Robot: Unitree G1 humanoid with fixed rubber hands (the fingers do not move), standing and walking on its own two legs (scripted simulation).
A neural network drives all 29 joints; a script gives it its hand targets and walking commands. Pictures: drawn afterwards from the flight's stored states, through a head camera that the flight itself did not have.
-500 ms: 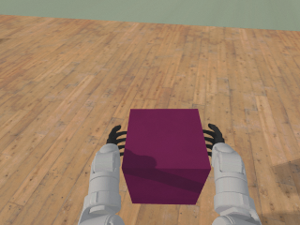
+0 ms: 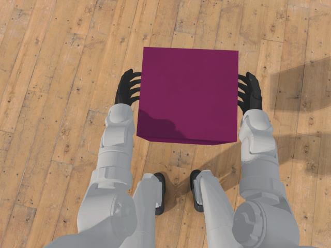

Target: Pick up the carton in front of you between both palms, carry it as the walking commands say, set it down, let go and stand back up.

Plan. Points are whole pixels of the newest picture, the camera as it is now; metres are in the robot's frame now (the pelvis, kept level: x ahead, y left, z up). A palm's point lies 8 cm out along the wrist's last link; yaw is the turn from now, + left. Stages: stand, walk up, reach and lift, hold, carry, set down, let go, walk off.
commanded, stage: set down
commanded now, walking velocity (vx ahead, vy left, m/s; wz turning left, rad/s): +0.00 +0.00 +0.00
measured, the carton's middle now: (184, 105) +0.43 -0.04 -0.16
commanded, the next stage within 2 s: none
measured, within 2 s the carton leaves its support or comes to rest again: neither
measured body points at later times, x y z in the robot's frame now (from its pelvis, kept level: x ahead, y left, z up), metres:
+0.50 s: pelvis +0.01 -0.01 -0.12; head +0.29 -0.02 +0.24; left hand +0.50 +0.09 -0.23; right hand +0.44 -0.21 -0.22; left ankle +0.08 +0.10 -0.65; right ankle +0.08 -0.12 -0.65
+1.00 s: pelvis -0.03 +0.01 -0.23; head +0.32 +0.00 +0.05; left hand +0.55 +0.06 -0.37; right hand +0.47 -0.23 -0.36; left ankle +0.08 +0.10 -0.65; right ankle +0.08 -0.12 -0.65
